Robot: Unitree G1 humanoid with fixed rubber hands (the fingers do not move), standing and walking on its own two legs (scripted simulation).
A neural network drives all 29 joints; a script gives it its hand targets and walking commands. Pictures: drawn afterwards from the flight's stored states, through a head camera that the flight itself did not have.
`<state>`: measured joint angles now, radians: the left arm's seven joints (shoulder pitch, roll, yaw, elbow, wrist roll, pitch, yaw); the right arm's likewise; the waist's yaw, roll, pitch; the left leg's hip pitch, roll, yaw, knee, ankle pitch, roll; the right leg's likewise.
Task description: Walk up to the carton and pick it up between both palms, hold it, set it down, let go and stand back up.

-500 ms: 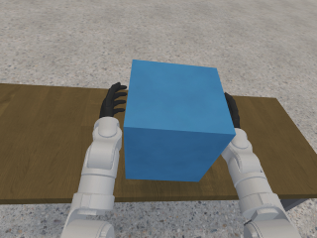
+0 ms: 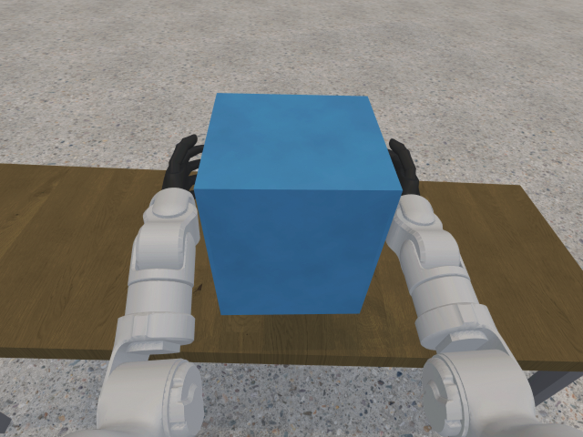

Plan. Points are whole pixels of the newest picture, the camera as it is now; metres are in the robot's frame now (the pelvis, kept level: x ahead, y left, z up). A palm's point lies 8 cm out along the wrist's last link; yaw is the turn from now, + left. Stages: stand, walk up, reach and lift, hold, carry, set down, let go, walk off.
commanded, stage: reach and lift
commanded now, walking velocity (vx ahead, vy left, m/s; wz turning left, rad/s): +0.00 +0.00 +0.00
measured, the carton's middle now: (291, 209) +0.39 +0.00 +0.13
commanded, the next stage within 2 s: hold in 0.84 s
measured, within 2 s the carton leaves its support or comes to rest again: neither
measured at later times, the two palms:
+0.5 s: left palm (175, 182) +0.39 +0.15 +0.18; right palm (400, 188) +0.38 -0.15 +0.18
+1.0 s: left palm (173, 175) +0.38 +0.15 +0.20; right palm (406, 178) +0.38 -0.15 +0.20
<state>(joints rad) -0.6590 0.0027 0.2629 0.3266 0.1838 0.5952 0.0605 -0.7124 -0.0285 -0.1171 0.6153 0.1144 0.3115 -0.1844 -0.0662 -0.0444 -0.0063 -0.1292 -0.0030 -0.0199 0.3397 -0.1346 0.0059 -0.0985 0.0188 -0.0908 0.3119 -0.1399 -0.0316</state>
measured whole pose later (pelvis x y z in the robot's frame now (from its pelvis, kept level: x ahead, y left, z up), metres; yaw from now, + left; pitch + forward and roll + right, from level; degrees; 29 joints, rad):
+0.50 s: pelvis +0.01 +0.02 +0.00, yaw -1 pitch -5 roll -1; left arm -0.63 -0.01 0.23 0.22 0.20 0.67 0.07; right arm -0.70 -0.09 -0.03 0.55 0.25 0.35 -0.22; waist -0.09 -0.03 0.00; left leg -0.11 -0.01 0.00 0.38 -0.18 0.02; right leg -0.06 0.02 -0.07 0.30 -0.15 -0.01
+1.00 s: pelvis +0.01 +0.02 +0.00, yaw -2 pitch -6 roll -1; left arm -0.62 -0.01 0.22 0.12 0.19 0.75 0.09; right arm -0.72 -0.13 0.01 0.50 0.30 0.41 -0.23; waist -0.07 -0.02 -0.01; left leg -0.10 0.00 0.01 0.39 -0.19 0.02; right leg -0.05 0.03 -0.06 0.29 -0.15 -0.01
